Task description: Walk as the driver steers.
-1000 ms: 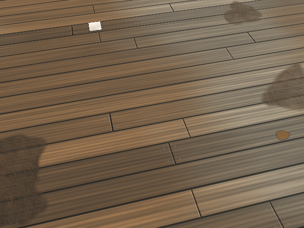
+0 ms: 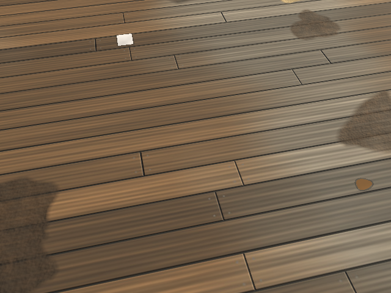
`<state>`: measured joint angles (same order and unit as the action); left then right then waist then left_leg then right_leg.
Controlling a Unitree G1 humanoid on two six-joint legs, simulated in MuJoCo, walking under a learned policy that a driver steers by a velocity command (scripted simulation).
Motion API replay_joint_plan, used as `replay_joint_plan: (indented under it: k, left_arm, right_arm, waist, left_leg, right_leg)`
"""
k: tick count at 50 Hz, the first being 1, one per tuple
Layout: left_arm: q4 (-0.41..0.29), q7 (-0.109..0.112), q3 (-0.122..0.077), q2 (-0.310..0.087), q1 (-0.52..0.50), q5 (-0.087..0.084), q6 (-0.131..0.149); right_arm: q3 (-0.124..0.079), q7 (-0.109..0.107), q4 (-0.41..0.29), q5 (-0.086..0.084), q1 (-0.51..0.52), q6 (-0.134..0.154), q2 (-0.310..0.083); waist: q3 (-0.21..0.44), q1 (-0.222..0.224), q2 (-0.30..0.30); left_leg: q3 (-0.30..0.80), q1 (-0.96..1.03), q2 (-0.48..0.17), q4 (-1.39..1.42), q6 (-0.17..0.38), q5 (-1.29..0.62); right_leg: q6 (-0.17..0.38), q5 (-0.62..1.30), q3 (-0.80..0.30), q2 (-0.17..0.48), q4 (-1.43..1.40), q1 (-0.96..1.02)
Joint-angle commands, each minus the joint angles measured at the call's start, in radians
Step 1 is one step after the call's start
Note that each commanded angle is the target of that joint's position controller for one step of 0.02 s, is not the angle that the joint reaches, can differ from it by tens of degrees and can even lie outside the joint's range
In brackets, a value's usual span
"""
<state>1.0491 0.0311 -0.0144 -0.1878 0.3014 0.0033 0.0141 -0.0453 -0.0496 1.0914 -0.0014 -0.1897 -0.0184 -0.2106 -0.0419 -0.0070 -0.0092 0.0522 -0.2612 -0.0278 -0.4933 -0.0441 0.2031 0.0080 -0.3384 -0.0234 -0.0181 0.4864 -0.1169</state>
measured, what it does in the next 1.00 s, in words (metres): lifts its right foot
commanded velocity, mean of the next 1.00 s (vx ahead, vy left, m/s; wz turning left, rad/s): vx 0.10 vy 0.00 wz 0.00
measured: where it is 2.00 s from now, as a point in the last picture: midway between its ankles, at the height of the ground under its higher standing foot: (204, 263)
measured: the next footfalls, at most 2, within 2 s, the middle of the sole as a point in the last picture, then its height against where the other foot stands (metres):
right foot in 1.34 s outside the picture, level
left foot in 1.90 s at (172, 223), level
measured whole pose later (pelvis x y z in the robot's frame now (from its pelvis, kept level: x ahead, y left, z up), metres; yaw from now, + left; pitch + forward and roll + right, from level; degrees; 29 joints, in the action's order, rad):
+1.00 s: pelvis +0.09 +0.04 +0.01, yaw +0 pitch +0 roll +0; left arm 1.00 0.01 -0.04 -0.24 0.33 -0.04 0.09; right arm -0.03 0.02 1.11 -0.01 -0.41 0.11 -0.19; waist 0.01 -0.03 0.03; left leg -0.05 -0.13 0.03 -0.41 0.05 0.29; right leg 0.08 -0.31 -0.02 0.03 1.15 -0.44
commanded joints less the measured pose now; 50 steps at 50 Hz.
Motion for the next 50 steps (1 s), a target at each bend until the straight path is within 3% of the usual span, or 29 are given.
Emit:
replay_joint_plan:
  k: [1, 31, 32, 33, 35, 37, 38, 40, 42, 43, 44, 45, 46, 47, 48, 50]
  left_arm:
    - [-0.011, 0.003, -0.014, -0.094, 0.065, 0.0, 0.006]
    - [0.029, 0.005, 0.001, -0.063, 0.154, -0.004, 0.007]
    - [0.039, 0.007, 0.003, -0.055, 0.175, -0.005, 0.005]
    - [0.041, 0.01, -0.002, -0.069, 0.181, -0.01, 0.002]
    - [0.019, 0.017, -0.019, -0.123, 0.175, -0.021, 0.001]
    - [0.007, 0.016, -0.043, -0.189, 0.19, -0.032, 0.017]
    - [-0.002, 0.015, -0.049, -0.194, 0.177, -0.034, 0.026]
    - [-0.023, 0.007, -0.045, -0.166, 0.128, -0.033, 0.037]
    - [-0.044, -0.001, -0.042, -0.154, 0.079, -0.041, 0.035]
    - [-0.06, -0.004, -0.036, -0.141, 0.051, -0.036, 0.043]
    - [-0.094, -0.003, -0.019, -0.078, 0.036, -0.028, 0.059]
    - [-0.119, -0.004, -0.013, -0.048, 0.037, -0.044, 0.079]
    - [-0.124, -0.011, -0.022, -0.087, 0.024, -0.061, 0.09]
    - [-0.121, -0.021, -0.024, -0.094, 0.01, -0.059, 0.099]
    - [-0.117, -0.023, -0.032, -0.102, 0.005, -0.048, 0.106]
    - [-0.118, -0.031, -0.055, -0.14, -0.023, -0.033, 0.103]
  right_arm:
    - [-0.012, -0.003, -0.017, 0.0, -0.019, 0.007, -0.097]
    - [0.009, -0.004, 0.018, -0.003, -0.075, 0.006, -0.072]
    - [0.012, -0.004, 0.027, -0.003, -0.091, 0.005, -0.059]
    - [0.012, -0.005, 0.029, -0.006, -0.093, 0.004, -0.058]
    - [0.007, -0.003, 0.014, -0.01, -0.07, 0.014, -0.064]
    - [0.014, 0.014, -0.023, -0.013, -0.017, 0.049, -0.034]
    - [0.015, 0.024, -0.036, -0.018, 0.0, 0.069, -0.032]
    - [0.013, 0.041, -0.045, -0.032, -0.023, 0.099, -0.032]
    - [-0.003, 0.049, 0.023, -0.033, -0.191, 0.111, -0.041]
    - [-0.023, 0.05, 0.055, -0.026, -0.308, 0.112, -0.085]
    - [-0.053, 0.05, 0.068, -0.029, -0.453, 0.115, -0.201]
    - [-0.044, 0.062, 0.069, -0.009, -0.494, 0.131, -0.215]
    - [-0.021, 0.062, 0.038, -0.007, -0.371, 0.144, -0.148]
    - [-0.009, 0.064, 0.005, -0.009, -0.286, 0.148, -0.106]
    - [-0.002, 0.068, -0.015, -0.009, -0.234, 0.146, -0.098]
    - [0.016, 0.067, -0.017, -0.003, -0.25, 0.132, -0.051]
  waist:
    - [-0.016, 0.0, 0.011]
    - [-0.029, 0.004, 0.009]
    - [-0.006, 0.004, 0.015]
    - [-0.022, 0.007, 0.032]
    - [-0.094, 0.022, 0.096]
    - [-0.16, 0.045, 0.196]
    - [-0.19, 0.043, 0.197]
    - [-0.204, 0.005, 0.179]
    - [-0.141, -0.065, 0.117]
    - [-0.086, -0.109, 0.02]
    - [-0.008, -0.147, -0.248]
    - [0.035, -0.132, -0.309]
    - [-0.051, -0.07, -0.154]
    - [-0.085, -0.047, -0.094]
    - [-0.087, -0.024, -0.058]
    - [-0.075, -0.02, -0.071]
  left_leg:
    - [-0.011, 0.105, 0.001, 0.046, 0.032, -0.136]
    - [-0.01, 0.085, 0.008, 0.044, 0.039, -0.133]
    - [-0.027, 0.096, 0.023, 0.039, 0.039, -0.038]
    - [-0.055, 0.072, 0.051, 0.009, 0.041, 0.105]
    - [-0.102, -0.054, 0.091, -0.091, 0.054, 0.334]
    - [-0.113, -0.185, 0.059, -0.271, 0.065, 0.229]
    - [-0.085, -0.225, 0.018, -0.319, 0.081, 0.212]
    - [-0.079, -0.206, -0.01, -0.223, 0.112, 0.259]
    - [-0.133, 0.109, 0.055, -0.007, 0.109, 0.129]
    - [-0.012, 0.256, 0.0, 0.055, 0.122, 0.105]
    - [0.365, 0.409, -0.213, 0.232, 0.223, 0.222]
    - [0.737, 0.42, -0.369, 0.367, 0.337, 0.339]
    - [0.675, 0.353, -0.381, 0.354, 0.326, 0.361]
    - [0.516, 0.304, -0.324, 0.349, 0.287, 0.318]
    - [0.391, 0.278, -0.273, 0.358, 0.251, 0.226]
    - [0.202, 0.267, -0.192, 0.366, 0.203, -0.005]
  right_leg:
    - [0.008, 0.134, -0.022, 0.03, -0.126, -0.154]
    - [0.004, 0.13, -0.003, 0.025, -0.122, -0.162]
    - [0.009, 0.028, 0.003, 0.019, -0.134, -0.154]
    - [0.025, -0.126, -0.008, 0.018, -0.147, -0.168]
    - [0.092, -0.433, -0.116, 0.085, -0.207, -0.206]
    - [0.186, -0.526, -0.337, 0.26, -0.312, -0.184]
    - [0.22, -0.491, -0.402, 0.316, -0.334, -0.189]
    - [0.202, -0.357, -0.354, 0.306, -0.297, -0.168]
    - [0.137, -0.213, -0.196, 0.19, -0.16, -0.268]
    - [0.1, -0.029, -0.101, 0.116, 0.044, -0.336]
    - [0.035, -0.029, 0.056, -0.008, 0.408, -0.504]
    - [0.037, -0.205, -0.035, -0.043, 0.662, -0.618]
    - [0.061, -0.149, -0.09, 0.032, 0.788, -0.691]
    - [0.083, -0.043, -0.089, 0.078, 0.803, -0.701]
    - [0.091, 0.045, -0.07, 0.111, 0.75, -0.686]
    - [0.08, 0.132, -0.029, 0.14, 0.648, -0.629]
Keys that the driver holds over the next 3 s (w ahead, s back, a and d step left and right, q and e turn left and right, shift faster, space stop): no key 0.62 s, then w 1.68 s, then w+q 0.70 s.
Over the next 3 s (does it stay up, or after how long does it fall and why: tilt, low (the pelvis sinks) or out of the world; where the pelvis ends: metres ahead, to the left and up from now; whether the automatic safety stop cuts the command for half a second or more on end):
stays up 1.20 0.05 -0.02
